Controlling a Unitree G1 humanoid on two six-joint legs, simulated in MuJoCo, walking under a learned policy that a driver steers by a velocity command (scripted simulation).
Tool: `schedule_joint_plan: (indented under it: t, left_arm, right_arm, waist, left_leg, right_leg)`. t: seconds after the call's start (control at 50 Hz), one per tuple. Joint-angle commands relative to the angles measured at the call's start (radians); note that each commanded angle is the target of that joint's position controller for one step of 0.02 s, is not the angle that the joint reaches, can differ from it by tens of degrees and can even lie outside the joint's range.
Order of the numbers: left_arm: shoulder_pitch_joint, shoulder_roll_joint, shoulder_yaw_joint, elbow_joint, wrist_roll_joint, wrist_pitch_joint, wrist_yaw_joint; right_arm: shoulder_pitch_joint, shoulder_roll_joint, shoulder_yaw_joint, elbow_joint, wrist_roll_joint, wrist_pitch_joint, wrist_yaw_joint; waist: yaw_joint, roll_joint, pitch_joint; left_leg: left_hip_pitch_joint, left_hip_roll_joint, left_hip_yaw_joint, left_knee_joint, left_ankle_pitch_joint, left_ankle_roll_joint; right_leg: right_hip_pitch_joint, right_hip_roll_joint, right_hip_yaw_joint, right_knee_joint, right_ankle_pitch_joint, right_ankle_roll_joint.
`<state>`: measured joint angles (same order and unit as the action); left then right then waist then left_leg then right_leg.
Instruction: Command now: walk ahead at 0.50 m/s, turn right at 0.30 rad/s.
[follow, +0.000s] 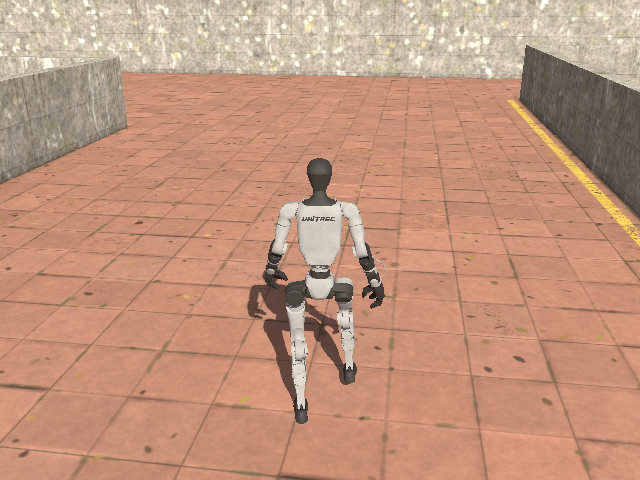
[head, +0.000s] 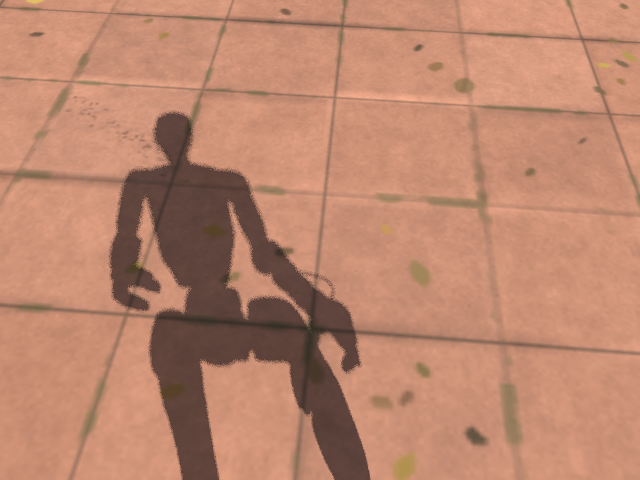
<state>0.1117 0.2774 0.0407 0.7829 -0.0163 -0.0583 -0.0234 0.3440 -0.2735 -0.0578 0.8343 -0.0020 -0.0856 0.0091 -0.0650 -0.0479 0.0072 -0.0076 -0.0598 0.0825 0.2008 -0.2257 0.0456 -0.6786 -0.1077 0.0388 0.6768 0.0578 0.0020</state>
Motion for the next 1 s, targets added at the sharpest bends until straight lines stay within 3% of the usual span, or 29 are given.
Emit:
schedule_joint_plan:
  t: [0.02, 0.06, 0.1, 0.12, 0.14, 0.16, 0.18, 0.2, 0.22, 0.24, 0.26, 0.28, 0.36, 0.46, 0.52, 0.58, 0.62, 0.64, 0.66, 0.68, 0.7, 0.72, 0.74, 0.76, 0.78, 0.82, 0.88, 0.94, 1.0]
  left_arm:
    - [-0.120, 0.055, 0.008, -0.100, -0.007, -0.013, -0.015]
    - [-0.139, 0.061, 0.010, -0.122, -0.005, -0.012, -0.027]
    - [-0.108, 0.080, 0.020, -0.132, 0.000, -0.012, -0.037]
    - [-0.044, 0.104, 0.034, -0.124, 0.003, -0.010, -0.037]
    - [0.094, 0.141, 0.060, -0.089, 0.002, -0.008, -0.034]
    - [0.265, 0.219, 0.093, -0.053, 0.000, -0.003, -0.020]
    - [0.311, 0.328, 0.116, -0.050, -0.009, -0.002, -0.014]
    - [0.333, 0.246, 0.091, -0.065, -0.011, -0.006, -0.014]
    - [0.300, 0.200, 0.077, -0.066, -0.001, -0.010, -0.011]
    - [0.243, 0.181, 0.072, -0.079, 0.001, -0.012, -0.007]
    - [0.184, 0.156, 0.064, -0.092, 0.003, -0.010, -0.006]
    - [0.145, 0.134, 0.055, -0.109, 0.013, -0.010, -0.002]
    - [0.138, 0.156, 0.064, -0.123, 0.006, -0.013, 0.016]
    - [0.205, 0.174, 0.072, -0.102, -0.005, 0.000, 0.038]
    - [0.258, 0.161, 0.067, -0.076, -0.008, 0.005, 0.039]
    - [0.280, 0.156, 0.066, -0.059, -0.001, 0.010, 0.040]
    - [0.262, 0.154, 0.065, -0.059, 0.001, 0.016, 0.039]
    - [0.253, 0.126, 0.054, -0.066, 0.005, 0.016, 0.036]
    - [0.271, 0.084, 0.036, -0.085, 0.021, 0.013, 0.036]
    - [0.409, 0.026, 0.017, -0.087, -0.007, -0.001, 0.034]
    - [0.366, 0.111, 0.029, -0.076, -0.016, -0.008, 0.035]
    - [0.240, 0.159, 0.043, -0.097, -0.017, -0.010, 0.034]
    - [0.170, 0.148, 0.040, -0.116, -0.007, -0.011, 0.034]
    - [0.138, 0.135, 0.040, -0.128, 0.007, -0.016, 0.031]
    - [0.146, 0.121, 0.042, -0.127, 0.010, -0.016, 0.027]
    - [0.169, 0.085, 0.036, -0.118, 0.010, -0.010, 0.027]
    - [0.130, 0.035, 0.018, -0.130, 0.024, -0.005, 0.031]
    - [0.065, 0.030, 0.013, -0.130, 0.017, -0.003, 0.024]
    - [0.000, 0.049, 0.019, -0.147, 0.017, -0.003, 0.016]
  right_arm:
    - [0.012, -0.169, -0.044, -0.026, 0.006, -0.004, -0.008]
    - [0.011, -0.174, -0.048, -0.014, 0.012, 0.008, -0.013]
    - [-0.014, -0.193, -0.054, -0.016, 0.015, 0.022, -0.022]
    - [-0.029, -0.207, -0.058, -0.022, 0.016, 0.031, -0.029]
    - [-0.043, -0.203, -0.055, -0.029, 0.015, 0.042, -0.037]
    - [-0.029, -0.178, -0.042, -0.050, 0.001, 0.041, -0.047]
    - [0.069, -0.050, 0.004, -0.097, -0.027, 0.013, -0.029]
    - [0.007, -0.099, -0.001, -0.090, -0.005, -0.025, -0.013]
    - [-0.082, -0.151, -0.015, -0.119, 0.032, -0.049, -0.001]
    - [-0.130, -0.144, -0.009, -0.133, 0.030, -0.062, -0.002]
    - [-0.154, -0.144, -0.014, -0.134, 0.007, -0.064, -0.009]
    - [-0.145, -0.152, -0.022, -0.137, -0.004, -0.054, -0.013]
    - [-0.144, -0.108, -0.018, -0.150, -0.014, -0.015, -0.017]
    - [-0.328, -0.068, -0.001, -0.196, -0.007, -0.020, -0.008]
    - [-0.380, -0.081, -0.002, -0.208, 0.006, -0.032, 0.008]
    - [-0.381, -0.109, -0.012, -0.216, 0.005, -0.044, 0.019]
    - [-0.297, -0.128, -0.024, -0.196, 0.002, -0.050, 0.016]
    - [-0.194, -0.159, -0.040, -0.172, -0.007, -0.055, 0.010]
    - [-0.040, -0.217, -0.055, -0.156, -0.019, -0.056, 0.005]
    - [0.066, -0.286, -0.079, -0.103, -0.011, -0.041, 0.013]
    - [0.076, -0.196, -0.057, -0.100, 0.019, -0.037, 0.019]
    - [0.019, -0.146, -0.041, -0.109, 0.018, -0.033, 0.017]
    - [-0.039, -0.133, -0.032, -0.121, 0.004, -0.025, 0.015]
    - [-0.073, -0.114, -0.024, -0.119, -0.003, -0.021, 0.015]
    - [-0.089, -0.099, -0.017, -0.119, -0.011, -0.023, 0.013]
    - [-0.106, -0.094, -0.013, -0.111, -0.008, -0.026, 0.014]
    - [-0.109, -0.139, -0.023, -0.085, -0.003, -0.019, 0.003]
    - [-0.080, -0.156, -0.026, -0.058, 0.005, 0.002, -0.008]
    - [-0.046, -0.155, -0.022, -0.028, 0.013, 0.017, -0.011]
  waist:
    - [-0.016, 0.094, 0.061]
    - [-0.012, 0.099, 0.066]
    - [0.018, 0.122, 0.035]
    - [0.056, 0.137, -0.014]
    - [0.130, 0.121, -0.091]
    - [0.195, 0.047, -0.195]
    - [0.123, -0.214, -0.301]
    - [0.172, -0.144, -0.393]
    - [0.186, -0.097, -0.265]
    - [0.159, -0.013, -0.180]
    - [0.122, 0.039, -0.111]
    - [0.084, 0.018, -0.090]
    - [0.049, -0.002, -0.047]
    - [0.117, -0.028, -0.010]
    - [0.146, -0.039, -0.007]
    - [0.138, -0.055, 0.003]
    - [0.087, -0.073, -0.016]
    - [0.038, -0.057, -0.092]
    - [-0.015, 0.052, -0.237]
    - [0.020, 0.368, -0.343]
    - [-0.012, 0.279, -0.272]
    - [-0.029, 0.175, -0.130]
    - [-0.009, 0.106, -0.062]
    - [0.012, 0.098, -0.012]
    - [0.037, 0.125, -0.008]
    - [0.065, 0.150, -0.010]
    - [0.072, 0.134, -0.036]
    - [0.043, 0.145, -0.067]
    - [0.023, 0.146, -0.066]
  left_leg:
    - [0.005, 0.303, -0.061, -0.065, 0.260, 0.135]
    - [0.081, 0.330, -0.045, -0.021, 0.325, 0.117]
    - [0.120, 0.334, -0.012, 0.077, 0.573, 0.090]
    - [0.122, 0.323, 0.013, 0.180, 0.758, 0.072]
    - [0.077, 0.286, 0.057, 0.366, 0.856, 0.042]
    - [-0.128, 0.244, 0.075, 0.642, 0.678, 0.001]
    - [-0.594, 0.047, 0.040, 1.024, -0.084, -0.073]
    - [-0.740, 0.015, -0.162, 1.155, -0.341, -0.062]
    - [-0.817, 0.069, -0.188, 1.167, -0.271, -0.039]
    - [-0.799, 0.111, -0.175, 1.099, -0.188, -0.028]
    - [-0.749, 0.141, -0.167, 1.010, -0.141, -0.033]
    - [-0.673, 0.163, -0.172, 0.957, -0.111, -0.039]
    - [-0.611, 0.156, -0.144, 0.789, -0.033, -0.093]
    - [-0.528, 0.092, -0.136, 0.433, 0.279, -0.115]
    - [-0.494, 0.081, -0.142, 0.345, 0.336, -0.101]
    - [-0.490, 0.081, -0.146, 0.292, 0.239, -0.059]
    - [-0.381, 0.063, -0.112, 0.240, 0.181, -0.017]
    - [-0.215, 0.089, -0.129, 0.241, 0.198, 0.022]
    - [0.056, 0.249, -0.298, 0.280, 0.220, 0.098]
    - [0.359, 0.436, -0.735, 0.184, -0.008, 0.264]
    - [0.336, 0.448, -0.854, 0.101, -0.264, 0.249]
    - [0.212, 0.409, -0.722, 0.082, -0.272, 0.205]
    - [0.092, 0.367, -0.607, 0.066, -0.171, 0.183]
    - [0.001, 0.333, -0.536, 0.042, -0.070, 0.184]
    - [-0.055, 0.301, -0.477, 0.023, 0.010, 0.173]
    - [-0.114, 0.274, -0.373, 0.019, 0.336, 0.176]
    - [-0.152, 0.257, -0.229, 0.042, 0.709, 0.180]
    - [-0.163, 0.218, -0.149, 0.050, 0.720, 0.145]
    - [-0.117, 0.236, -0.163, 0.086, 0.635, 0.130]
  right_leg:
    - [-0.003, 0.018, -0.007, -0.066, 0.016, -0.023]
    - [-0.022, 0.028, -0.018, -0.090, -0.062, -0.048]
    - [0.050, 0.067, -0.067, -0.099, -0.162, -0.079]
    - [0.150, 0.106, -0.105, -0.100, -0.200, -0.098]
    - [0.339, 0.152, -0.131, -0.140, -0.170, -0.126]
    - [0.639, 0.079, 0.019, -0.139, -0.128, -0.181]
    - [1.016, -0.172, 0.557, -0.210, -0.283, -0.372]
    - [1.102, -0.223, 0.781, -0.351, -0.377, -0.398]
    - [1.021, -0.193, 0.636, -0.363, -0.328, -0.347]
    - [0.883, -0.152, 0.516, -0.363, -0.243, -0.317]
    - [0.741, -0.118, 0.430, -0.379, -0.141, -0.298]
    - [0.640, -0.094, 0.380, -0.401, -0.058, -0.292]
    - [0.473, -0.047, 0.286, -0.459, 0.040, -0.302]
    - [0.407, 0.023, 0.220, -0.446, -0.082, -0.229]
    - [0.465, -0.012, 0.255, -0.414, -0.136, -0.218]
    - [0.571, -0.060, 0.318, -0.342, -0.111, -0.202]
    - [0.597, -0.049, 0.320, -0.262, 0.023, -0.179]
    - [0.573, 0.003, 0.282, -0.131, 0.113, -0.152]
    - [0.431, 0.070, 0.213, 0.141, -0.043, -0.115]
    - [0.074, 0.216, 0.101, 0.468, -0.536, -0.038]
    - [-0.072, 0.167, 0.152, 0.582, -0.628, -0.035]
    - [-0.117, 0.125, 0.143, 0.605, -0.540, -0.039]
    - [-0.095, 0.084, 0.097, 0.577, -0.468, -0.037]
    - [-0.078, 0.053, 0.081, 0.513, -0.417, -0.032]
    - [-0.025, 0.026, 0.074, 0.467, -0.382, -0.030]
    - [0.044, 0.025, 0.041, 0.392, -0.388, -0.007]
    - [0.110, 0.035, 0.001, 0.204, -0.310, 0.028]
    - [0.214, 0.068, -0.026, 0.022, -0.100, 0.028]
    - [0.251, 0.087, -0.011, -0.082, -0.041, 0.010]
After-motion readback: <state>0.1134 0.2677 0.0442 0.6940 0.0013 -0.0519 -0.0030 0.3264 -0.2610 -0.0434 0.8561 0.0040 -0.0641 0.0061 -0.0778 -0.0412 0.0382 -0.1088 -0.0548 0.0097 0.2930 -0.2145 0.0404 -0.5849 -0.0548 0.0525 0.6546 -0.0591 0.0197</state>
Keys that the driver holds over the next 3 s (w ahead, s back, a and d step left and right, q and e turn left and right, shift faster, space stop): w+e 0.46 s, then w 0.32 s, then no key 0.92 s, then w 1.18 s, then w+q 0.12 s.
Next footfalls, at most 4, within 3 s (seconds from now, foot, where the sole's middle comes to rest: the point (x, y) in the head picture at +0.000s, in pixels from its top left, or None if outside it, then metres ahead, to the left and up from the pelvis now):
0.16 right None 0.26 -0.14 -0.78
0.64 left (314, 442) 0.57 0.00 -0.78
1.08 right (437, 387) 0.68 -0.29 -0.78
1.36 left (321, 384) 0.70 -0.03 -0.78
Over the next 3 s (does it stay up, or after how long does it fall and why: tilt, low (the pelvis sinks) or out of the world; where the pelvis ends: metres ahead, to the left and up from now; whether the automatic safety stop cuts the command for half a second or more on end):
stays up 1.22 -0.36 -0.02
